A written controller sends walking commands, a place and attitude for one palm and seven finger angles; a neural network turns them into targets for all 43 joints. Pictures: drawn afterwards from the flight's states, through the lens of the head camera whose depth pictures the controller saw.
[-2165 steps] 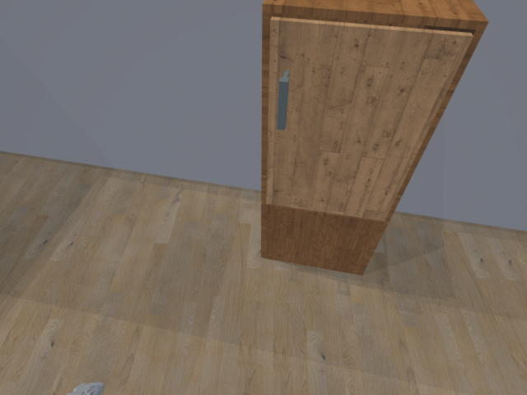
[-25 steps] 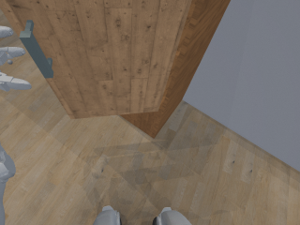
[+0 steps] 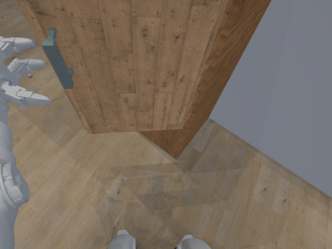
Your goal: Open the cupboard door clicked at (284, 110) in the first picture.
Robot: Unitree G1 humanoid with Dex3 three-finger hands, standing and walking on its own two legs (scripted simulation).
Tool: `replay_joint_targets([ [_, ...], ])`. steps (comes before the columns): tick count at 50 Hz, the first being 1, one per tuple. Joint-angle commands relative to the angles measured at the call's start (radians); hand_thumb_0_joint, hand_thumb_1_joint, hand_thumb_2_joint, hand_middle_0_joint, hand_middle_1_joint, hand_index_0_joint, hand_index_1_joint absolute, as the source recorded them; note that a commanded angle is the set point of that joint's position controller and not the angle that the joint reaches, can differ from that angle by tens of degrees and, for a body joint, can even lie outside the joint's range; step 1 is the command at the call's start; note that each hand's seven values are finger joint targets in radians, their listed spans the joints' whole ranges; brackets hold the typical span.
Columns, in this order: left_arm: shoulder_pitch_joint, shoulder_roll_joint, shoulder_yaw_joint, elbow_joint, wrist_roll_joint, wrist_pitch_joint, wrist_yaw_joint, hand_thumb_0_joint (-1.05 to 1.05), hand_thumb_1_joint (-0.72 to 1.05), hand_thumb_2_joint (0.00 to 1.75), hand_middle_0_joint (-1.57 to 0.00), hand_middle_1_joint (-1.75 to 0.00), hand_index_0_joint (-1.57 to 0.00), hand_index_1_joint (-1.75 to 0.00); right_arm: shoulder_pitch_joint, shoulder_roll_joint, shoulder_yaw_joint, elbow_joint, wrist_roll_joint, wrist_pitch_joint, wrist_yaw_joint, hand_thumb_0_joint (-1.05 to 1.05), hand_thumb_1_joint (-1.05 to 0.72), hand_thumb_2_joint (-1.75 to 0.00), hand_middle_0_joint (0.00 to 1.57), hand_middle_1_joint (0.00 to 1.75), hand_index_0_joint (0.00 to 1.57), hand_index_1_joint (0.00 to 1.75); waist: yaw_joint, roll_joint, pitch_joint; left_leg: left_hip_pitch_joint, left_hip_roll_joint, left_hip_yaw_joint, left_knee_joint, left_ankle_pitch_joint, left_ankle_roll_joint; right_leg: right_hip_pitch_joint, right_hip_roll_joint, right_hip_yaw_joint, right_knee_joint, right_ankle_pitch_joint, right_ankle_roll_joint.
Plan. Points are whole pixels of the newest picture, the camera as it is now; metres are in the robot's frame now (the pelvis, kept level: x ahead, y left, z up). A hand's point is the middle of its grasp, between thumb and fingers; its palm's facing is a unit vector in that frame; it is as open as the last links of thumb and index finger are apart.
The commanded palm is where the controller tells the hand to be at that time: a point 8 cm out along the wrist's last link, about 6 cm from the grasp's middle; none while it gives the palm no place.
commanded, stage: move the hooked fingers beside the handle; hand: left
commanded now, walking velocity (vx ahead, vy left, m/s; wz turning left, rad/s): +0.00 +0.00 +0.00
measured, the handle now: (61, 60) +0.53 +0.23 +0.11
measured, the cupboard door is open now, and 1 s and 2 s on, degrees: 43 43 44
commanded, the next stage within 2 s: slide the fingers in behind the handle in 0.14 s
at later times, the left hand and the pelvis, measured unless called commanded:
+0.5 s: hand (35, 76) +0.47 +0.27 +0.11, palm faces +0.04 -1.00 +0.02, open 14.0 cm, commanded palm +0.45 +0.31 +0.10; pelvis -0.01 +0.00 +0.00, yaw +0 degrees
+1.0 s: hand (56, 79) +0.47 +0.22 +0.11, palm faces +0.05 -1.00 +0.02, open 14.0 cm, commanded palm +0.44 +0.27 +0.10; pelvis -0.01 +0.00 +0.00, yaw +0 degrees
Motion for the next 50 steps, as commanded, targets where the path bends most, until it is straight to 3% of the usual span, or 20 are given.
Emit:
replay_joint_targets([
  [1,-0.426,0.29,0.02,-0.197,-0.013,-0.048,0.006,0.0,-0.5,0.3,-0.3,-1.2,-0.3,-1.2,0.154,-0.196,-0.069,-0.045,0.001,-0.012,-0.025,0.0,-0.9,-0.9,0.2,0.3,0.2,0.3,-0.01,0.18,-0.408,0.465,-0.027,-0.061,-0.072,0.43,0.013,-0.001,0.038,0.004,-0.071,0.352,-0.025],
  [3,-0.414,0.308,0.034,-0.181,-0.004,-0.046,0.017,0.0,-0.5,0.3,-0.3,-1.2,-0.3,-1.2,0.157,-0.196,-0.07,-0.045,0.001,-0.012,-0.025,0.0,-0.9,-0.9,0.2,0.3,0.2,0.3,-0.01,0.145,-0.4,0.446,-0.025,-0.063,-0.069,0.428,0.014,0.006,0.039,0.005,-0.071,0.353,-0.022],
  [6,-0.469,0.326,0.041,-0.232,-0.002,-0.07,0.027,0.0,-0.5,0.3,-0.3,-1.2,-0.3,-1.2,0.158,-0.196,-0.069,-0.041,-0.002,-0.014,-0.025,0.0,-0.9,-0.9,0.2,0.3,0.2,0.3,-0.009,0.189,-0.432,0.468,-0.025,-0.066,-0.065,0.436,0.01,0.006,0.039,0.006,-0.063,0.353,-0.025],
  [7,-0.429,0.323,0.049,-0.211,-0.004,-0.07,0.027,0.0,-0.5,0.3,-0.3,-1.2,-0.3,-1.2,0.158,-0.194,-0.07,-0.046,-0.002,-0.015,-0.024,0.0,-0.9,-0.9,0.2,0.3,0.2,0.3,0.0,0.186,-0.442,0.47,-0.027,-0.064,-0.064,0.436,0.009,0.016,0.04,0.007,-0.063,0.355,-0.026],
  [8,-0.43,0.322,0.046,-0.205,-0.005,-0.068,0.026,0.0,-0.5,0.3,-0.3,-1.2,-0.3,-1.2,0.159,-0.196,-0.069,-0.045,-0.001,-0.015,-0.023,0.0,-0.9,-0.9,0.2,0.3,0.2,0.3,-0.012,0.144,-0.432,0.452,-0.025,-0.061,-0.064,0.419,0.014,0.017,0.041,0.007,-0.067,0.353,-0.022],
  [12,-0.415,0.376,0.078,-0.18,0.001,-0.062,0.015,0.0,-0.5,0.3,-0.3,-1.2,-0.3,-1.2,0.161,-0.199,-0.069,-0.046,0.001,-0.015,-0.027,0.0,-0.9,-0.9,0.2,0.3,0.2,0.3,0.0,0.159,-0.433,0.412,-0.03,-0.051,-0.061,0.409,0.018,0.051,0.04,0.015,-0.064,0.374,-0.021],
  [15,-0.407,0.329,0.046,-0.176,-0.011,-0.061,0.005,0.0,-0.5,0.3,-0.3,-1.2,-0.3,-1.2,0.161,-0.194,-0.065,-0.053,0.002,-0.014,-0.026,0.0,-0.9,-0.9,0.2,0.3,0.2,0.3,-0.008,0.145,-0.404,0.396,-0.033,-0.046,-0.065,0.388,0.022,0.05,0.043,0.016,-0.071,0.366,-0.022],
  [16,-0.415,0.346,0.053,-0.182,-0.011,-0.062,0.002,0.0,-0.5,0.3,-0.3,-1.2,-0.3,-1.2,0.159,-0.198,-0.067,-0.05,0.004,-0.014,-0.028,0.0,-0.9,-0.9,0.2,0.3,0.2,0.3,-0.007,0.16,-0.406,0.399,-0.03,-0.046,-0.066,0.374,0.019,0.038,0.041,0.017,-0.073,0.35,-0.02],
  [17,-0.432,0.317,0.029,-0.198,-0.013,-0.063,-0.002,0.0,-0.5,0.3,-0.3,-1.2,-0.3,-1.2,0.16,-0.195,-0.067,-0.046,0.003,-0.014,-0.026,0.0,-0.9,-0.9,0.2,0.3,0.2,0.3,-0.017,0.172,-0.414,0.41,-0.03,-0.045,-0.065,0.375,0.02,0.033,0.041,0.017,-0.074,0.351,-0.02],
  [18,-0.414,0.336,0.054,-0.197,-0.016,-0.065,-0.001,0.0,-0.5,0.3,-0.3,-1.2,-0.3,-1.2,0.166,-0.198,-0.071,-0.044,0.002,-0.014,-0.027,0.0,-0.9,-0.9,0.2,0.3,0.2,0.3,-0.005,0.167,-0.422,0.418,-0.029,-0.05,-0.064,0.39,0.018,0.034,0.042,0.013,-0.071,0.353,-0.023],
  [21,-0.423,0.285,0.024,-0.217,-0.03,-0.067,-0.001,0.0,-0.5,0.3,-0.3,-1.2,-0.3,-1.2,0.165,-0.194,-0.072,-0.041,0.002,-0.016,-0.024,0.0,-0.9,-0.9,0.2,0.3,0.2,0.3,-0.014,0.17,-0.432,0.442,-0.028,-0.05,-0.066,0.388,0.018,0.02,0.043,0.013,-0.076,0.346,-0.021],
  [24,-0.385,0.28,0.026,-0.186,-0.027,-0.05,0.011,0.0,-0.5,0.3,-0.3,-1.2,-0.3,-1.2,0.165,-0.193,-0.072,-0.041,0.003,-0.014,-0.022,0.0,-0.9,-0.9,0.2,0.3,0.2,0.3,-0.008,0.131,-0.389,0.396,-0.03,-0.045,-0.074,0.36,0.023,0.032,0.042,0.012,-0.081,0.336,-0.019],
  [25,-0.418,0.28,0.024,-0.208,-0.027,-0.055,0.016,0.0,-0.5,0.3,-0.3,-1.2,-0.3,-1.2,0.166,-0.193,-0.072,-0.039,0.001,-0.016,-0.023,0.0,-0.9,-0.9,0.2,0.3,0.2,0.3,-0.011,0.152,-0.387,0.406,-0.031,-0.048,-0.073,0.368,0.022,0.028,0.042,0.011,-0.078,0.338,-0.023],
  [32,-0.413,0.239,0.013,-0.277,-0.017,-0.082,0.058,0.0,-0.5,0.3,-0.3,-1.2,-0.3,-1.2,0.161,-0.185,-0.08,-0.037,-0.003,-0.022,-0.011,0.0,-0.9,-0.9,0.2,0.3,0.2,0.3,-0.002,0.178,-0.45,0.475,-0.026,-0.058,-0.069,0.421,0.012,0.025,0.043,0.006,-0.068,0.355,-0.025],
  [38,-0.4,0.162,-0.028,-0.284,-0.023,-0.07,0.083,0.0,-0.5,0.3,-0.3,-1.2,-0.3,-1.2,0.144,-0.176,-0.079,-0.037,-0.001,-0.025,-0.006,0.0,-0.9,-0.9,0.2,0.3,0.2,0.3,-0.003,0.159,-0.41,0.48,-0.026,-0.062,-0.083,0.412,0.01,0.016,0.042,-0.002,-0.075,0.341,-0.026],
  [40,-0.383,0.157,-0.017,-0.299,-0.031,-0.074,0.096,0.0,-0.5,0.3,-0.3,-1.2,-0.3,-1.2,0.144,-0.176,-0.079,-0.041,-0.003,-0.028,-0.005,0.0,-0.9,-0.9,0.2,0.3,0.2,0.3,0.006,0.134,-0.42,0.479,-0.029,-0.06,-0.083,0.433,0.013,0.043,0.043,-0.001,-0.071,0.367,-0.028],
  [41,-0.362,0.166,-0.007,-0.302,-0.024,-0.073,0.104,0.0,-0.5,0.3,-0.3,-1.2,-0.3,-1.2,0.137,-0.174,-0.081,-0.044,-0.001,-0.028,-0.004,0.0,-0.9,-0.9,0.2,0.3,0.2,0.3,0.017,0.157,-0.426,0.485,-0.028,-0.058,-0.083,0.435,0.009,0.038,0.041,0.0,-0.068,0.367,-0.027],
  [44,-0.378,0.102,-0.055,-0.281,-0.018,-0.065,0.123,0.0,-0.5,0.3,-0.3,-1.2,-0.3,-1.2,0.129,-0.169,-0.08,-0.043,0.0,-0.029,0.0,0.0,-0.9,-0.9,0.2,0.3,0.2,0.3,-0.001,0.12,-0.369,0.459,-0.028,-0.059,-0.093,0.384,0.01,0.02,0.039,-0.003,-0.079,0.332,-0.023],
  [45,-0.38,0.121,-0.034,-0.268,-0.021,-0.067,0.132,0.0,-0.5,0.3,-0.3,-1.2,-0.3,-1.2,0.135,-0.172,-0.078,-0.042,-0.002,-0.03,-0.002,0.0,-0.9,-0.9,0.2,0.3,0.2,0.3,-0.002,0.089,-0.352,0.437,-0.031,-0.057,-0.092,0.373,0.015,0.032,0.039,-0.001,-0.081,0.333,-0.025],
  [50,-0.44,0.138,-0.031,-0.299,-0.003,-0.093,0.158,0.0,-0.5,0.3,-0.3,-1.2,-0.3,-1.2,0.126,-0.169,-0.078,-0.04,-0.003,-0.039,-0.003,0.0,-0.9,-0.9,0.2,0.3,0.2,0.3,-0.002,0.113,-0.389,0.438,-0.035,-0.054,-0.087,0.351,0.015,0.049,0.035,0.011,-0.073,0.329,-0.025],
])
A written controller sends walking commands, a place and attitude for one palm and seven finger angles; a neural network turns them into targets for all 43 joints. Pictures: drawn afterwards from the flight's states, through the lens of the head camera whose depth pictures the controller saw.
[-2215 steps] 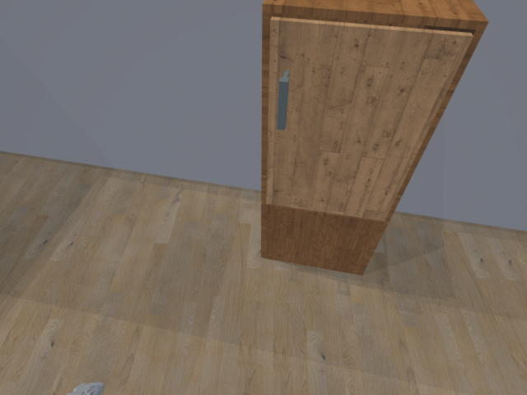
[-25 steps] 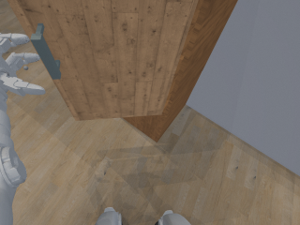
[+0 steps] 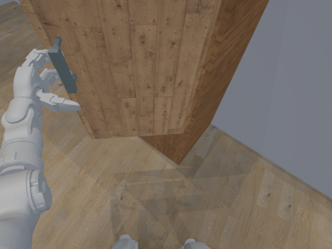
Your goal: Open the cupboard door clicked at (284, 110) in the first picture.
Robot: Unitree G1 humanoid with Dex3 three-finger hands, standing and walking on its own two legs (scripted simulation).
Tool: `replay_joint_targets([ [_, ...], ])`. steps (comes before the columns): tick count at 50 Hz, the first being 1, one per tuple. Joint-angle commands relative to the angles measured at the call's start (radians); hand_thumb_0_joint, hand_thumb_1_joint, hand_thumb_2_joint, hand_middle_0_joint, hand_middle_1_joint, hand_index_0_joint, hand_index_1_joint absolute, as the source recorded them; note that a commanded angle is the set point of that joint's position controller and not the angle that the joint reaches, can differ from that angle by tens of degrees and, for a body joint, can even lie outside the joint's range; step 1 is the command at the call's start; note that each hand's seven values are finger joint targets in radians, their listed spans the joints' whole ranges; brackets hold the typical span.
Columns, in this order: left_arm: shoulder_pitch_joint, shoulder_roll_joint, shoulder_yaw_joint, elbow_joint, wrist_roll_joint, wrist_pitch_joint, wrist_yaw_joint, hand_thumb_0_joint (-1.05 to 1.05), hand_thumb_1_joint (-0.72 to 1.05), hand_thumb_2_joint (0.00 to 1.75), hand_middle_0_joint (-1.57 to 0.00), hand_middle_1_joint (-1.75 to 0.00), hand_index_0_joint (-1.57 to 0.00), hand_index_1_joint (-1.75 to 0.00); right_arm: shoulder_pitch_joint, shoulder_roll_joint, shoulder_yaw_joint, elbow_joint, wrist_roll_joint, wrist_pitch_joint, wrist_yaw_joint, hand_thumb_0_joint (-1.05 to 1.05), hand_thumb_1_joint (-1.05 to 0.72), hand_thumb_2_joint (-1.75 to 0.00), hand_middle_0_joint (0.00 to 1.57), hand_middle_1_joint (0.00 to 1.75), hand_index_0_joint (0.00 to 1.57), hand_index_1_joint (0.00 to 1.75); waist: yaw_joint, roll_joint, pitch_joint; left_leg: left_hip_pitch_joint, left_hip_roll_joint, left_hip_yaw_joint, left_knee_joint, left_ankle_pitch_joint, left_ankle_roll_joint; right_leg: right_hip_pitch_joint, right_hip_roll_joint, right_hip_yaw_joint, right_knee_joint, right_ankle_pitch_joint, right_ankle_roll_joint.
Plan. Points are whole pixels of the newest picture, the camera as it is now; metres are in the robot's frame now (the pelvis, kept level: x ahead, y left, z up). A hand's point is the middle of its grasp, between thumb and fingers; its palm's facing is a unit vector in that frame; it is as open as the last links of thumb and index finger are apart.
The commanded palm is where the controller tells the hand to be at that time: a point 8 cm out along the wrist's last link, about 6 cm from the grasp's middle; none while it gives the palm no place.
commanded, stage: slide the fingers in behind the handle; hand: left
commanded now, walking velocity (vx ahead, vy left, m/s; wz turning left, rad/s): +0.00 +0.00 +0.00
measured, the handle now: (65, 66) +0.54 +0.23 +0.10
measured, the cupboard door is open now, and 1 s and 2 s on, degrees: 43 44 45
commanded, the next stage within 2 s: close the thumb around the handle in 0.84 s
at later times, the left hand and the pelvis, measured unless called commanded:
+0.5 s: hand (71, 83) +0.48 +0.20 +0.11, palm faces +0.04 -1.00 +0.02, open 14.0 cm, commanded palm +0.45 +0.25 +0.10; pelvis +0.00 -0.01 +0.00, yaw +0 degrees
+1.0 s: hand (71, 83) +0.47 +0.20 +0.11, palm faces +0.06 -1.00 +0.01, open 14.0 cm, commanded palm +0.45 +0.25 +0.10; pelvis +0.00 -0.01 +0.00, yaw +0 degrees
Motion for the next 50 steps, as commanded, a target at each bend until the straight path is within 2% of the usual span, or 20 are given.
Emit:
replay_joint_targets([
  [1,-0.465,0.266,0.026,-0.24,-0.008,-0.09,0.023,0.0,-0.5,0.3,-0.3,-1.2,-0.3,-1.2,0.127,-0.181,-0.073,-0.055,-0.001,-0.024,-0.018,0.0,-0.9,-0.9,0.2,0.3,0.2,0.3,-0.006,0.11,-0.408,0.414,-0.03,-0.057,-0.075,0.349,0.017,0.027,0.04,0.009,-0.082,0.339,-0.018],
  [4,-0.465,0.245,0.014,-0.239,-0.008,-0.096,0.026,0.0,-0.5,0.3,-0.3,-1.2,-0.3,-1.2,0.126,-0.178,-0.075,-0.05,0.0,-0.028,-0.015,0.0,-0.9,-0.9,0.2,0.3,0.2,0.3,-0.007,0.122,-0.404,0.42,-0.029,-0.055,-0.074,0.345,0.014,0.021,0.04,0.007,-0.083,0.334,-0.019],
  [10,-0.423,0.234,0.015,-0.221,-0.017,-0.076,0.026,0.0,-0.5,0.3,-0.3,-1.2,-0.3,-1.2,0.123,-0.176,-0.072,-0.058,0.002,-0.024,-0.014,0.0,-0.9,-0.9,0.2,0.3,0.2,0.3,0.0,0.084,-0.374,0.356,-0.038,-0.036,-0.077,0.322,0.025,0.072,0.037,0.016,-0.091,0.364,-0.016],
  [13,-0.437,0.263,0.028,-0.201,-0.013,-0.072,0.031,0.0,-0.5,0.3,-0.3,-1.2,-0.3,-1.2,0.123,-0.179,-0.073,-0.054,0.005,-0.023,-0.019,0.0,-0.9,-0.9,0.2,0.3,0.2,0.3,-0.009,0.052,-0.35,0.316,-0.039,-0.031,-0.082,0.28,0.029,0.081,0.035,0.026,-0.102,0.349,-0.01],
  [16,-0.442,0.273,0.04,-0.243,-0.012,-0.096,0.034,0.0,-0.5,0.3,-0.3,-1.2,-0.3,-1.2,0.124,-0.177,-0.075,-0.054,0.001,-0.027,-0.017,0.0,-0.9,-0.9,0.2,0.3,0.2,0.3,0.004,0.1,-0.411,0.35,-0.041,-0.032,-0.075,0.311,0.026,0.095,0.035,0.029,-0.09,0.371,-0.014],
  [17,-0.458,0.241,0.011,-0.235,-0.011,-0.097,0.033,0.0,-0.5,0.3,-0.3,-1.2,-0.3,-1.2,0.123,-0.173,-0.075,-0.048,0.003,-0.027,-0.018,0.0,-0.9,-0.9,0.2,0.3,0.2,0.3,-0.013,0.087,-0.389,0.355,-0.037,-0.036,-0.075,0.306,0.025,0.071,0.035,0.023,-0.092,0.359,-0.013],
  [19,-0.453,0.212,-0.002,-0.241,-0.017,-0.099,0.035,0.0,-0.5,0.3,-0.3,-1.2,-0.3,-1.2,0.125,-0.172,-0.079,-0.043,0.002,-0.03,-0.015,0.0,-0.9,-0.9,0.2,0.3,0.2,0.3,-0.009,0.111,-0.39,0.377,-0.037,-0.035,-0.075,0.306,0.023,0.055,0.038,0.022,-0.096,0.347,-0.015],
  [20,-0.436,0.223,0.015,-0.231,-0.023,-0.099,0.037,0.0,-0.5,0.3,-0.3,-1.2,-0.3,-1.2,0.132,-0.176,-0.079,-0.042,0.0,-0.03,-0.015,0.0,-0.9,-0.9,0.2,0.3,0.2,0.3,-0.007,0.082,-0.39,0.371,-0.037,-0.04,-0.074,0.314,0.026,0.063,0.04,0.02,-0.094,0.352,-0.017],
  [22,-0.472,0.167,-0.038,-0.249,-0.018,-0.093,0.039,0.0,-0.5,0.3,-0.3,-1.2,-0.3,-1.2,0.125,-0.171,-0.08,-0.037,0.002,-0.032,-0.013,0.0,-0.9,-0.9,0.2,0.3,0.2,0.3,-0.018,0.107,-0.391,0.392,-0.034,-0.045,-0.079,0.313,0.021,0.035,0.037,0.013,-0.091,0.339,-0.015],
  [25,-0.46,0.249,0.033,-0.217,-0.014,-0.083,0.061,0.0,-0.5,0.3,-0.3,-1.2,-0.3,-1.2,0.138,-0.181,-0.078,-0.032,-0.001,-0.03,-0.016,0.0,-0.9,-0.9,0.2,0.3,0.2,0.3,-0.005,0.053,-0.374,0.347,-0.037,-0.044,-0.079,0.302,0.027,0.065,0.037,0.018,-0.093,0.342,-0.015],
  [29,-0.479,0.2,-0.019,-0.231,0.006,-0.089,0.067,0.0,-0.5,0.3,-0.3,-1.2,-0.3,-1.2,0.127,-0.172,-0.079,-0.038,0.0,-0.032,-0.012,0.0,-0.9,-0.9,0.2,0.3,0.2,0.3,-0.013,0.103,-0.374,0.369,-0.036,-0.041,-0.081,0.289,0.022,0.037,0.035,0.018,-0.095,0.32,-0.015],
  [31,-0.456,0.201,-0.002,-0.248,-0.006,-0.104,0.067,0.0,-0.5,0.3,-0.3,-1.2,-0.3,-1.2,0.13,-0.173,-0.082,-0.039,-0.001,-0.035,-0.011,0.0,-0.9,-0.9,0.2,0.3,0.2,0.3,-0.005,0.098,-0.42,0.4,-0.035,-0.043,-0.077,0.33,0.021,0.052,0.038,0.018,-0.089,0.353,-0.016],
  [32,-0.444,0.197,0.0,-0.233,-0.01,-0.101,0.066,0.0,-0.5,0.3,-0.3,-1.2,-0.3,-1.2,0.127,-0.172,-0.08,-0.038,-0.001,-0.034,-0.011,0.0,-0.9,-0.9,0.2,0.3,0.2,0.3,-0.004,0.095,-0.401,0.392,-0.034,-0.041,-0.076,0.332,0.02,0.049,0.038,0.016,-0.088,0.356,-0.017],
  [33,-0.454,0.208,0.007,-0.229,-0.013,-0.1,0.066,0.0,-0.5,0.3,-0.3,-1.2,-0.3,-1.2,0.129,-0.175,-0.079,-0.038,-0.002,-0.034,-0.011,0.0,-0.9,-0.9,0.2,0.3,0.2,0.3,-0.007,0.063,-0.394,0.373,-0.035,-0.041,-0.079,0.312,0.022,0.059,0.039,0.017,-0.091,0.348,-0.014],
  [35,-0.454,0.243,0.034,-0.236,-0.01,-0.107,0.066,0.0,-0.5,0.3,-0.3,-1.2,-0.3,-1.2,0.13,-0.177,-0.079,-0.038,-0.002,-0.034,-0.014,0.0,-0.9,-0.9,0.2,0.3,0.2,0.3,0.0,0.067,-0.395,0.365,-0.037,-0.039,-0.075,0.32,0.025,0.077,0.039,0.022,-0.087,0.364,-0.017],
  [36,-0.452,0.201,-0.005,-0.248,-0.009,-0.106,0.062,0.0,-0.5,0.3,-0.3,-1.2,-0.3,-1.2,0.121,-0.171,-0.077,-0.043,0.001,-0.035,-0.011,0.0,-0.9,-0.9,0.2,0.3,0.2,0.3,-0.005,0.089,-0.404,0.38,-0.039,-0.037,-0.079,0.328,0.024,0.07,0.037,0.022,-0.087,0.373,-0.014],
  [38,-0.43,0.237,0.026,-0.227,-0.006,-0.1,0.063,0.0,-0.5,0.3,-0.3,-1.2,-0.3,-1.2,0.125,-0.176,-0.078,-0.041,0.0,-0.032,-0.013,0.0,-0.9,-0.9,0.2,0.3,0.2,0.3,0.0,0.064,-0.386,0.359,-0.035,-0.037,-0.081,0.315,0.023,0.072,0.036,0.02,-0.09,0.362,-0.014],
  [46,-0.405,0.18,-0.004,-0.258,-0.016,-0.103,0.059,0.0,-0.5,0.3,-0.3,-1.2,-0.3,-1.2,0.118,-0.168,-0.082,-0.045,0.002,-0.031,-0.01,0.0,-0.9,-0.9,0.2,0.3,0.2,0.3,0.007,0.105,-0.398,0.411,-0.034,-0.04,-0.077,0.367,0.018,0.052,0.038,0.012,-0.084,0.384,-0.019],
  [47,-0.432,0.152,-0.03,-0.265,-0.018,-0.1,0.062,0.0,-0.5,0.3,-0.3,-1.2,-0.3,-1.2,0.117,-0.167,-0.08,-0.042,0.002,-0.031,-0.009,0.0,-0.9,-0.9,0.2,0.3,0.2,0.3,-0.007,0.083,-0.383,0.408,-0.033,-0.044,-0.081,0.356,0.019,0.043,0.039,0.009,-0.086,0.373,-0.016],
  [50,-0.447,0.153,-0.029,-0.266,-0.017,-0.1,0.07,0.0,-0.33,0.37,-0.31,-1.22,-0.31,-1.22,0.118,-0.169,-0.081,-0.038,-0.001,-0.031,-0.009,0.0,-0.9,-0.9,0.2,0.3,0.2,0.3,-0.007,0.085,-0.369,0.402,-0.035,-0.047,-0.082,0.337,0.019,0.039,0.038,0.008,-0.089,0.354,-0.02],
])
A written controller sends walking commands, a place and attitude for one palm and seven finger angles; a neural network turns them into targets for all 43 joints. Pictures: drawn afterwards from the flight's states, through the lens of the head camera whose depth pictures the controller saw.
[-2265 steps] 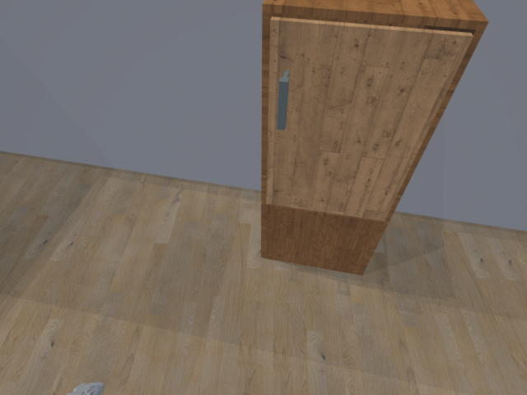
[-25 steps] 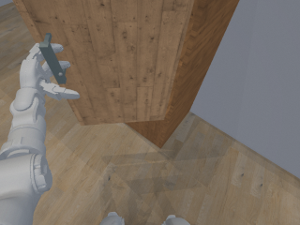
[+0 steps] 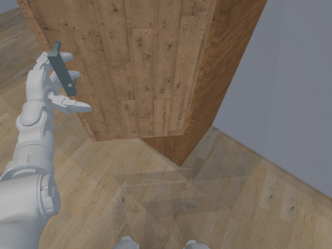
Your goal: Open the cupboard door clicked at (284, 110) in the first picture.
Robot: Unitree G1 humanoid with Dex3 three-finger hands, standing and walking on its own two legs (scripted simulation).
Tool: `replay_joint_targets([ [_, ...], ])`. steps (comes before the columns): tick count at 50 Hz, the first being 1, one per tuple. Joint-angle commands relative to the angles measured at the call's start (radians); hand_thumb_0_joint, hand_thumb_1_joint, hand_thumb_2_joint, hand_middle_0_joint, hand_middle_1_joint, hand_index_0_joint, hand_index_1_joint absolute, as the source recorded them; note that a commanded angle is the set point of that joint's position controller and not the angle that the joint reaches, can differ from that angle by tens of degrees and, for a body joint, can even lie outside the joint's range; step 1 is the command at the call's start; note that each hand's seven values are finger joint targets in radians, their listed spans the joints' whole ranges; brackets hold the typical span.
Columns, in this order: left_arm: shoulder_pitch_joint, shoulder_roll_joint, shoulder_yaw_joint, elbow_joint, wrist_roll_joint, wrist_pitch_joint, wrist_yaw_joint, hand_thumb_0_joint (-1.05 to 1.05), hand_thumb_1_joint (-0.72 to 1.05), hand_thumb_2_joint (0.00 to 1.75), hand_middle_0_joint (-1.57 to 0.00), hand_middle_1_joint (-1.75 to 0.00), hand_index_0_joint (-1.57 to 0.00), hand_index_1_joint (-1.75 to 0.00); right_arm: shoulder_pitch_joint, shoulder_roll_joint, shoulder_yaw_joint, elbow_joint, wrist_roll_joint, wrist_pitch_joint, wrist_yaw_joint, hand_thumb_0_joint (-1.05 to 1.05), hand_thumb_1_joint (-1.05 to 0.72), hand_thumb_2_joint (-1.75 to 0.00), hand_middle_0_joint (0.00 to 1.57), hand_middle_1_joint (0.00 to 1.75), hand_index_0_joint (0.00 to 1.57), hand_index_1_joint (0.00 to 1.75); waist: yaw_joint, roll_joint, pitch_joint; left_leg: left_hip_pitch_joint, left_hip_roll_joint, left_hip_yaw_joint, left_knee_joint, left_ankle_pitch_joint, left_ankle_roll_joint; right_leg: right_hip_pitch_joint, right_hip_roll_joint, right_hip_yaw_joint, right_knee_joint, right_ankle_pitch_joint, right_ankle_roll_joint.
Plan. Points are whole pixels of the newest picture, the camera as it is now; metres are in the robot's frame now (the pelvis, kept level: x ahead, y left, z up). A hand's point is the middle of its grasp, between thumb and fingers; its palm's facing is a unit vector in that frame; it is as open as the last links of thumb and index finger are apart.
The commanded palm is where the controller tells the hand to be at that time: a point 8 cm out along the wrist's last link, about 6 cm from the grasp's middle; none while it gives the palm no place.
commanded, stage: close the thumb around the handle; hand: left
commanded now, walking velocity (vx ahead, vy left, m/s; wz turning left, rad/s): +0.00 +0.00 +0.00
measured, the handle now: (65, 69) +0.54 +0.23 +0.10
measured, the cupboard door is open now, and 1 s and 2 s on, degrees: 44 45 87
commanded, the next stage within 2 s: pull the door open along its arc in 0.64 s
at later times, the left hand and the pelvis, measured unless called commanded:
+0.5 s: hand (70, 87) +0.47 +0.21 +0.11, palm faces +0.08 -1.00 +0.00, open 6.7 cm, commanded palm +0.45 +0.25 +0.10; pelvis +0.00 +0.00 +0.00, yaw +1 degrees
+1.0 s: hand (70, 88) +0.47 +0.21 +0.11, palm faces +0.04 -1.00 +0.01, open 5.7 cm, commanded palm +0.41 +0.26 +0.10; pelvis +0.00 +0.00 +0.00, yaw -1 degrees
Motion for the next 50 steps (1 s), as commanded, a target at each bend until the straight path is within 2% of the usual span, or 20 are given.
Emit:
replay_joint_targets([
  [1,-0.459,0.234,0.019,-0.224,-0.004,-0.068,0.005,0.0,-0.28,0.4,-0.32,-1.22,-0.32,-1.22,0.107,-0.169,-0.065,-0.061,0.0,-0.019,-0.017,0.0,-0.9,-0.9,0.2,0.3,0.2,0.3,-0.009,0.073,-0.387,0.39,-0.035,-0.049,-0.071,0.344,0.027,0.036,0.034,0.006,-0.091,0.367,-0.01],
  [3,-0.465,0.213,0.0,-0.22,-0.003,-0.063,0.006,0.0,-0.16,0.44,-0.32,-1.24,-0.32,-1.24,0.102,-0.166,-0.061,-0.063,0.0,-0.02,-0.016,0.0,-0.9,-0.9,0.2,0.3,0.2,0.3,-0.013,0.075,-0.375,0.382,-0.037,-0.046,-0.073,0.332,0.027,0.035,0.033,0.005,-0.094,0.36,-0.009],
  [5,-0.463,0.235,0.019,-0.224,-0.001,-0.071,0.01,0.0,-0.05,0.49,-0.33,-1.25,-0.33,-1.25,0.108,-0.17,-0.062,-0.06,-0.003,-0.02,-0.017,0.0,-0.9,-0.9,0.2,0.3,0.2,0.3,-0.01,0.076,-0.388,0.392,-0.037,-0.05,-0.069,0.345,0.028,0.039,0.036,0.005,-0.09,0.363,-0.012],
  [8,-0.462,0.219,0.007,-0.228,-0.006,-0.072,0.005,0.0,0.12,0.56,-0.34,-1.27,-0.34,-1.27,0.1,-0.167,-0.062,-0.06,0.0,-0.02,-0.015,0.0,-0.9,-0.9,0.2,0.3,0.2,0.3,-0.01,0.074,-0.384,0.386,-0.037,-0.047,-0.071,0.344,0.026,0.044,0.033,0.008,-0.092,0.372,-0.01],
  [10,-0.443,0.246,0.034,-0.235,-0.009,-0.079,0.005,0.0,0.23,0.61,-0.35,-1.28,-0.35,-1.28,0.101,-0.171,-0.063,-0.064,-0.002,-0.02,-0.016,0.0,-0.9,-0.9,0.2,0.3,0.2,0.3,-0.001,0.068,-0.396,0.389,-0.038,-0.047,-0.067,0.347,0.028,0.056,0.036,0.008,-0.09,0.375,-0.013],
  [12,-0.471,0.208,-0.005,-0.23,-0.008,-0.078,0.002,0.0,0.34,0.66,-0.36,-1.29,-0.36,-1.29,0.091,-0.165,-0.061,-0.062,0.002,-0.02,-0.017,0.0,-0.9,-0.9,0.2,0.3,0.2,0.3,-0.016,0.078,-0.37,0.383,-0.037,-0.048,-0.072,0.325,0.026,0.032,0.034,0.008,-0.093,0.357,-0.009],
  [13,-0.459,0.211,0.002,-0.222,-0.007,-0.077,0.005,0.0,0.4,0.68,-0.36,-1.3,-0.36,-1.3,0.096,-0.167,-0.063,-0.062,0.001,-0.02,-0.018,0.0,-0.9,-0.9,0.2,0.3,0.2,0.3,-0.01,0.063,-0.375,0.383,-0.037,-0.05,-0.073,0.319,0.026,0.033,0.035,0.006,-0.095,0.347,-0.01],
  [14,-0.469,0.202,-0.008,-0.232,-0.007,-0.077,0.006,0.0,0.45,0.71,-0.37,-1.3,-0.37,-1.3,0.092,-0.166,-0.063,-0.062,0.001,-0.021,-0.017,0.0,-0.9,-0.9,0.2,0.3,0.2,0.3,-0.014,0.087,-0.37,0.394,-0.035,-0.051,-0.075,0.324,0.024,0.021,0.034,0.005,-0.094,0.346,-0.011],
  [16,-0.452,0.213,0.006,-0.245,-0.008,-0.085,0.011,0.0,0.56,0.76,-0.38,-1.31,-0.38,-1.31,0.098,-0.168,-0.065,-0.058,-0.001,-0.022,-0.016,0.0,-0.9,-0.9,0.2,0.3,0.2,0.3,-0.002,0.092,-0.408,0.417,-0.035,-0.058,-0.072,0.349,0.022,0.028,0.035,0.003,-0.088,0.353,-0.014],
  [17,-0.47,0.198,-0.007,-0.246,-0.009,-0.083,0.012,0.0,0.62,0.78,-0.38,-1.32,-0.38,-1.32,0.095,-0.166,-0.064,-0.058,-0.001,-0.024,-0.015,0.0,-0.9,-0.9,0.2,0.3,0.2,0.3,-0.012,0.094,-0.403,0.422,-0.035,-0.056,-0.07,0.35,0.023,0.022,0.036,0.003,-0.089,0.358,-0.012],
  [21,-0.461,0.18,-0.022,-0.232,-0.008,-0.084,0.014,0.0,0.84,0.88,-0.4,-1.34,-0.4,-1.34,0.094,-0.166,-0.064,-0.053,0.0,-0.023,-0.015,0.0,-0.9,-0.9,0.2,0.3,0.2,0.3,-0.014,0.072,-0.375,0.407,-0.035,-0.058,-0.073,0.343,0.023,0.016,0.036,0.001,-0.091,0.354,-0.012],
  [22,-0.497,0.17,-0.04,-0.232,-0.004,-0.083,0.015,0.0,0.9,0.9,-0.4,-1.35,-0.4,-1.35,0.093,-0.166,-0.063,-0.048,0.001,-0.023,-0.016,0.0,-0.9,-0.9,0.2,0.3,0.2,0.3,-0.029,0.07,-0.361,0.402,-0.034,-0.062,-0.075,0.319,0.024,-0.001,0.035,0.0,-0.095,0.33,-0.011],
  [31,-0.501,0.222,-0.005,-0.162,0.002,-0.071,0.007,0.0,0.9,0.9,-0.4,-1.35,-0.4,-1.35,0.104,-0.17,-0.058,-0.038,-0.002,-0.031,-0.021,0.0,-0.9,-0.9,0.2,0.3,0.2,0.3,-0.025,0.065,-0.371,0.36,-0.04,-0.055,-0.07,0.287,0.029,0.018,0.031,0.011,-0.099,0.322,-0.009],
  [34,-0.541,0.255,0.004,-0.138,0.004,-0.06,-0.001,0.0,0.9,0.9,-0.4,-1.35,-0.4,-1.35,0.108,-0.176,-0.056,-0.037,0.0,-0.03,-0.026,0.0,-0.9,-0.9,0.2,0.3,0.2,0.3,-0.041,0.044,-0.34,0.317,-0.038,-0.053,-0.071,0.242,0.033,0.014,0.03,0.016,-0.107,0.293,-0.005],
  [37,-0.539,0.239,-0.009,-0.135,0.006,-0.058,-0.007,0.0,0.9,0.9,-0.4,-1.35,-0.4,-1.35,0.115,-0.173,-0.055,-0.039,-0.002,-0.031,-0.025,0.0,-0.9,-0.9,0.2,0.3,0.2,0.3,-0.04,0.074,-0.369,0.337,-0.038,-0.055,-0.061,0.271,0.032,0.001,0.03,0.016,-0.097,0.309,-0.006],
  [38,-0.495,0.308,0.048,-0.136,0.012,-0.06,-0.006,0.0,0.9,0.9,-0.4,-1.35,-0.4,-1.35,0.12,-0.18,-0.058,-0.044,-0.004,-0.028,-0.025,0.0,-0.9,-0.9,0.2,0.3,0.2,0.3,-0.011,0.087,-0.387,0.335,-0.038,-0.055,-0.063,0.283,0.028,0.022,0.03,0.015,-0.089,0.315,-0.01],
  [40,-0.433,0.298,0.052,-0.154,0.005,-0.062,-0.015,0.0,0.9,0.9,-0.4,-1.35,-0.4,-1.35,0.12,-0.176,-0.056,-0.063,-0.004,-0.024,-0.022,0.0,-0.9,-0.9,0.2,0.3,0.2,0.3,0.001,0.077,-0.418,0.344,-0.042,-0.049,-0.062,0.317,0.032,0.052,0.033,0.011,-0.083,0.349,-0.011],
  [41,-0.39,0.271,0.035,-0.146,-0.002,-0.056,-0.023,0.0,0.9,0.9,-0.4,-1.35,-0.4,-1.35,0.111,-0.172,-0.056,-0.072,0.0,-0.021,-0.022,0.0,-0.9,-0.9,0.2,0.3,0.2,0.3,0.005,0.065,-0.405,0.334,-0.041,-0.041,-0.066,0.315,0.031,0.06,0.033,0.012,-0.087,0.357,-0.008],
  [44,-0.304,0.26,0.042,-0.192,-0.022,-0.04,-0.036,0.0,0.9,0.9,-0.4,-1.35,-0.4,-1.35,0.097,-0.171,-0.058,-0.099,0.004,-0.012,-0.02,0.0,-0.9,-0.9,0.2,0.3,0.2,0.3,0.029,0.048,-0.388,0.312,-0.043,-0.029,-0.08,0.305,0.032,0.102,0.033,0.01,-0.091,0.371,-0.008],
  [50,-0.063,0.209,0.049,-0.391,-0.072,-0.008,-0.037,0.0,0.9,0.9,-0.4,-1.35,-0.4,-1.35,0.056,-0.159,-0.066,-0.153,0.018,-0.01,-0.015,0.0,-0.9,-0.9,0.2,0.3,0.2,0.3,0.076,0.013,-0.4,0.328,-0.051,-0.005,-0.106,0.372,0.039,0.219,0.033,0.012,-0.103,0.486,-0.011],
])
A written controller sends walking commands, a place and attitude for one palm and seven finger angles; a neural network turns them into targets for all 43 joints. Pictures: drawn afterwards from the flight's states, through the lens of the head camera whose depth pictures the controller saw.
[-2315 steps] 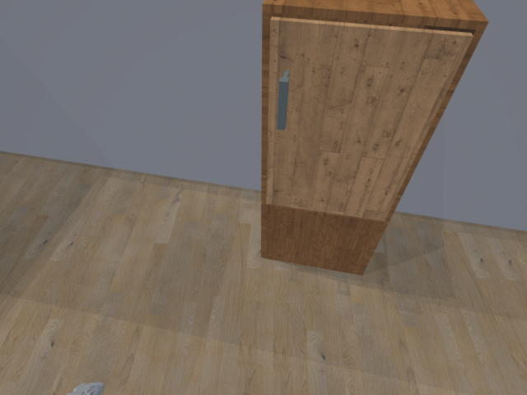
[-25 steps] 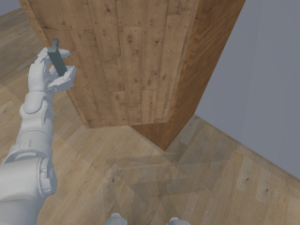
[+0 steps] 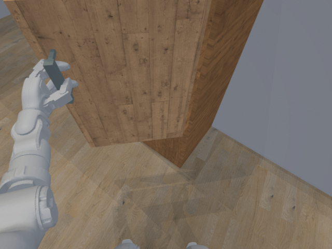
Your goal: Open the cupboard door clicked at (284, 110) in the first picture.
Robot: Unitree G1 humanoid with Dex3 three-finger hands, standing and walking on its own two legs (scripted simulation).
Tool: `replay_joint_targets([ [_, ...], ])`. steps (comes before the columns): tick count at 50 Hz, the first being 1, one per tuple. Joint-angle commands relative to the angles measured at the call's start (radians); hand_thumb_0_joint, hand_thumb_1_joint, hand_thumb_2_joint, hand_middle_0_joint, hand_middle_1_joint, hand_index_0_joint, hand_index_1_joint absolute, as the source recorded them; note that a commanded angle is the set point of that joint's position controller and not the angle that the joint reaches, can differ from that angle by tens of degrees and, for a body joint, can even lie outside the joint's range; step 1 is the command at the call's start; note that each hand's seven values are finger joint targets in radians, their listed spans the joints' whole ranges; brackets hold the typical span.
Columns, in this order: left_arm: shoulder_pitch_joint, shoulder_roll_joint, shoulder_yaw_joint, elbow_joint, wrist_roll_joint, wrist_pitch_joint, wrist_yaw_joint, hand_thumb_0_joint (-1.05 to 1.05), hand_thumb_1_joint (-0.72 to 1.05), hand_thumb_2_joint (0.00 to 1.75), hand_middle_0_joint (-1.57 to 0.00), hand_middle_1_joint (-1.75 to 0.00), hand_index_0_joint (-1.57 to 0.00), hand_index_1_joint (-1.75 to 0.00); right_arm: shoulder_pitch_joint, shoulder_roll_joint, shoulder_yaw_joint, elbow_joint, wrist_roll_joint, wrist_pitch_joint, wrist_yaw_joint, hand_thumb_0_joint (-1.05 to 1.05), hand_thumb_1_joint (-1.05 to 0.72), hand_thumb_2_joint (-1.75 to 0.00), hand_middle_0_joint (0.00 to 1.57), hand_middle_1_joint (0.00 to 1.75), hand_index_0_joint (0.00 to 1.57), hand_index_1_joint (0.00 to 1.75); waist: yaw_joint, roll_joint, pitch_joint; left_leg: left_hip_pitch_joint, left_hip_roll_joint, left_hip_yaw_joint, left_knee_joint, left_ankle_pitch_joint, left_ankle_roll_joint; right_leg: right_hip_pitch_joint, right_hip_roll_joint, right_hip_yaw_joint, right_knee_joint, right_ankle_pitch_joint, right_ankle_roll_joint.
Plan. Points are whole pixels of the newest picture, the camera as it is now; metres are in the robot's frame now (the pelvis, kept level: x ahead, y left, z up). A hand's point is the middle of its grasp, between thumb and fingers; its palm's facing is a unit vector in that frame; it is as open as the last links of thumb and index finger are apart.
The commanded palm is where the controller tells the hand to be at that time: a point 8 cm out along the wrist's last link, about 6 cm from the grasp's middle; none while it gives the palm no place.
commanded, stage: pull the door open along its arc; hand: left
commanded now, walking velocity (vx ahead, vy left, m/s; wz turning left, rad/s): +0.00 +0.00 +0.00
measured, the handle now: (61, 77) +0.52 +0.24 +0.10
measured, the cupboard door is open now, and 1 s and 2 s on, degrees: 45 87 87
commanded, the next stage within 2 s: open thumb and fingers to let go in 0.76 s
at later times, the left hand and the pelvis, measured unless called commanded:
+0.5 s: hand (100, 156) +0.29 +0.12 +0.11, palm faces +0.35 -0.93 +0.07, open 6.3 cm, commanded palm +0.23 +0.20 +0.10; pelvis +0.02 -0.01 +0.02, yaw +2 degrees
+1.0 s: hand (129, 170) +0.27 +0.06 +0.11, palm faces +0.44 -0.90 +0.02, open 6.1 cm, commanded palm +0.21 +0.11 +0.10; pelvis +0.00 -0.04 +0.02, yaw +5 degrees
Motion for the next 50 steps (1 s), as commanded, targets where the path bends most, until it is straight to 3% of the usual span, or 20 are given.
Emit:
replay_joint_targets([
  [1,-0.105,0.192,0.033,-0.325,-0.047,-0.027,-0.004,0.0,0.9,0.9,-0.4,-1.35,-0.4,-1.35,0.022,-0.145,-0.062,-0.136,0.013,-0.031,-0.011,0.0,-0.9,-0.9,0.2,0.3,0.2,0.3,0.076,0.016,-0.385,0.32,-0.054,-0.013,-0.091,0.387,0.039,0.215,0.027,-0.005,-0.094,0.505,-0.006],
  [6,0.211,0.085,-0.007,-0.592,-0.09,0.003,0.014,0.0,0.9,0.9,-0.4,-1.35,-0.4,-1.35,-0.047,-0.124,-0.063,-0.188,0.024,-0.061,0.005,0.0,-0.9,-0.9,0.2,0.3,0.2,0.3,0.122,0.019,-0.355,0.364,-0.053,-0.005,-0.118,0.461,0.034,0.272,0.022,-0.015,-0.096,0.572,-0.006],
  [8,0.34,0.024,-0.034,-0.673,-0.108,0.026,0.027,0.0,0.9,0.9,-0.4,-1.35,-0.4,-1.35,-0.083,-0.115,-0.06,-0.207,0.027,-0.074,0.011,0.0,-0.9,-0.9,0.2,0.3,0.2,0.3,0.127,-0.014,-0.297,0.363,-0.053,-0.002,-0.134,0.437,0.03,0.268,0.022,-0.024,-0.108,0.563,-0.002],
  [9,0.33,0.001,0.063,-0.774,-0.151,0.043,0.145,0.0,0.9,0.9,-0.4,-1.35,-0.4,-1.35,-0.13,-0.088,-0.058,-0.214,0.024,-0.087,0.013,0.0,-0.9,-0.9,0.2,0.3,0.2,0.3,0.198,-0.03,-0.287,0.33,-0.059,-0.002,-0.146,0.422,0.019,0.284,0.021,-0.038,-0.114,0.527,-0.003],
  [11,0.469,-0.101,-0.022,-0.856,-0.104,0.08,0.276,0.0,0.9,0.9,-0.4,-1.35,-0.4,-1.35,-0.155,-0.079,-0.053,-0.216,0.015,-0.107,0.027,0.0,-0.9,-0.9,0.2,0.3,0.2,0.3,0.175,-0.028,-0.241,0.349,-0.059,-0.002,-0.161,0.405,0.015,0.286,0.019,-0.048,-0.115,0.501,-0.003],
  [14,0.684,-0.165,-0.052,-1.052,-0.042,0.106,0.421,0.0,0.9,0.9,-0.4,-1.35,-0.4,-1.35,-0.197,-0.059,-0.05,-0.231,-0.005,-0.105,0.04,0.0,-0.9,-0.9,0.2,0.3,0.2,0.3,0.198,-0.037,-0.264,0.382,-0.056,0.004,-0.167,0.467,0.007,0.344,0.007,-0.05,-0.107,0.551,-0.005],
  [15,0.735,-0.157,-0.051,-1.094,-0.017,0.113,0.466,0.0,0.9,0.9,-0.4,-1.35,-0.4,-1.35,-0.207,-0.057,-0.05,-0.229,-0.012,-0.097,0.039,0.0,-0.9,-0.9,0.2,0.3,0.2,0.3,0.196,-0.076,-0.252,0.377,-0.056,0.003,-0.166,0.462,0.009,0.364,0.004,-0.045,-0.113,0.563,-0.005],
  [16,0.77,-0.202,-0.096,-1.132,0.006,0.13,0.505,0.0,0.9,0.9,-0.4,-1.35,-0.4,-1.35,-0.23,-0.048,-0.046,-0.235,-0.016,-0.085,0.039,0.0,-0.9,-0.9,0.2,0.3,0.2,0.3,0.189,-0.064,-0.22,0.379,-0.056,0.007,-0.174,0.441,0.008,0.362,-0.001,-0.042,-0.123,0.562,-0.004],
  [19,0.809,-0.268,-0.162,-1.24,0.061,0.178,0.613,0.0,0.9,0.9,-0.4,-1.35,-0.4,-1.35,-0.281,-0.029,-0.035,-0.245,-0.034,-0.051,0.029,0.0,-0.9,-0.9,0.2,0.3,0.2,0.3,0.181,-0.054,-0.162,0.392,-0.06,0.005,-0.191,0.379,0.003,0.367,-0.007,-0.034,-0.154,0.515,-0.007],
  [20,0.825,-0.263,-0.164,-1.251,0.079,0.191,0.65,0.0,0.9,0.9,-0.4,-1.35,-0.4,-1.35,-0.288,-0.028,-0.033,-0.241,-0.041,-0.039,0.021,0.0,-0.9,-0.9,0.2,0.3,0.2,0.3,0.174,-0.089,-0.145,0.39,-0.062,0.0,-0.189,0.354,0.006,0.376,-0.009,-0.026,-0.174,0.496,-0.005],
  [21,0.827,-0.306,-0.205,-1.27,0.094,0.206,0.679,0.0,0.9,0.9,-0.4,-1.35,-0.4,-1.35,-0.31,-0.018,-0.027,-0.241,-0.043,-0.027,0.018,0.0,-0.9,-0.9,0.2,0.3,0.2,0.3,0.172,-0.066,-0.127,0.395,-0.062,0.003,-0.195,0.344,0.004,0.375,-0.013,-0.022,-0.182,0.488,-0.007],
  [25,0.867,-0.382,-0.299,-1.3,0.172,0.241,0.778,0.0,0.9,0.9,-0.4,-1.35,-0.4,-1.35,-0.327,0.0,-0.021,-0.235,-0.063,0.003,0.01,0.0,-0.9,-0.9,0.2,0.3,0.2,0.3,0.16,-0.084,-0.108,0.417,-0.067,-0.004,-0.185,0.347,0.006,0.389,-0.023,-0.009,-0.206,0.517,-0.006],
  [30,0.915,-0.451,-0.403,-1.323,0.219,0.226,0.782,0.0,0.9,0.9,-0.4,-1.35,-0.4,-1.35,-0.34,0.009,-0.022,-0.239,-0.077,0.02,0.01,0.0,-0.9,-0.9,0.2,0.3,0.2,0.3,0.153,-0.083,-0.097,0.429,-0.068,-0.009,-0.182,0.342,0.007,0.399,-0.043,0.013,-0.216,0.575,-0.001],
  [31,0.925,-0.464,-0.423,-1.338,0.218,0.219,0.776,0.0,0.9,0.9,-0.4,-1.35,-0.4,-1.35,-0.348,0.011,-0.023,-0.241,-0.077,0.019,0.012,0.0,-0.9,-0.9,0.2,0.3,0.2,0.3,0.15,-0.062,-0.099,0.433,-0.068,-0.007,-0.18,0.335,0.006,0.392,-0.048,0.017,-0.216,0.584,0.002],
  [34,0.972,-0.499,-0.474,-1.368,0.216,0.199,0.763,0.0,0.9,0.9,-0.4,-1.35,-0.4,-1.35,-0.351,0.012,-0.023,-0.25,-0.08,0.01,0.016,0.0,-0.9,-0.9,0.2,0.3,0.2,0.3,0.148,-0.092,-0.092,0.428,-0.069,-0.014,-0.178,0.322,0.008,0.399,-0.055,0.02,-0.217,0.604,0.009],
  [38,0.936,-0.559,-0.57,-1.374,0.231,0.176,0.769,0.0,0.9,0.9,-0.4,-1.35,-0.4,-1.35,-0.365,0.009,-0.026,-0.252,-0.084,-0.019,0.017,0.0,-0.9,-0.9,0.2,0.3,0.2,0.3,0.131,-0.139,-0.067,0.417,-0.075,-0.027,-0.157,0.27,0.014,0.36,-0.068,0.037,-0.235,0.549,0.02],
  [41,0.899,-0.61,-0.637,-1.361,0.246,0.169,0.785,0.0,0.9,0.9,-0.4,-1.35,-0.4,-1.35,-0.372,0.009,-0.027,-0.246,-0.083,-0.046,0.02,0.0,-0.9,-0.9,0.2,0.3,0.2,0.3,0.125,-0.127,-0.049,0.416,-0.079,-0.034,-0.144,0.23,0.017,0.32,-0.074,0.04,-0.254,0.44,0.013],
  [43,0.761,-0.566,-0.597,-1.33,0.235,0.157,0.802,0.0,0.9,0.9,-0.4,-1.35,-0.4,-1.35,-0.376,0.004,-0.027,-0.219,-0.085,-0.06,0.01,0.0,-0.9,-0.9,0.2,0.3,0.2,0.3,0.107,-0.165,-0.034,0.399,-0.084,-0.041,-0.132,0.187,0.017,0.284,-0.086,0.067,-0.285,0.361,0.022],
  [46,0.755,-0.552,-0.564,-1.277,0.228,0.148,0.811,0.0,0.69,0.81,-0.38,-1.33,-0.38,-1.33,-0.383,0.01,-0.031,-0.203,-0.088,-0.07,-0.003,0.0,-0.9,-0.9,0.2,0.3,0.2,0.3,0.132,-0.176,-0.058,0.394,-0.089,-0.042,-0.138,0.167,0.015,0.303,-0.098,0.096,-0.314,0.29,0.021],
  [50,0.73,-0.537,-0.548,-1.244,0.234,0.14,0.809,0.0,0.41,0.69,-0.36,-1.3,-0.36,-1.3,-0.37,0.01,-0.032,-0.19,-0.085,-0.073,-0.005,0.0,-0.9,-0.9,0.2,0.3,0.2,0.3,0.142,-0.159,-0.088,0.401,-0.086,-0.042,-0.156,0.195,0.016,0.325,-0.093,0.082,-0.292,0.336,0.017],
])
